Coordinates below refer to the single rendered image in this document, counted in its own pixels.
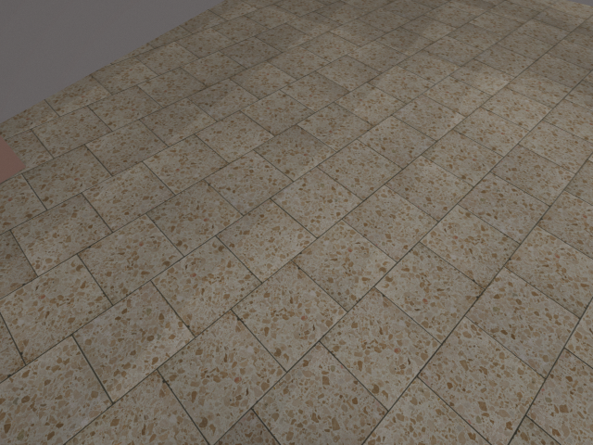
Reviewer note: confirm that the cupboard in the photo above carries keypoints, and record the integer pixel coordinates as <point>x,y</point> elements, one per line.
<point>9,161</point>

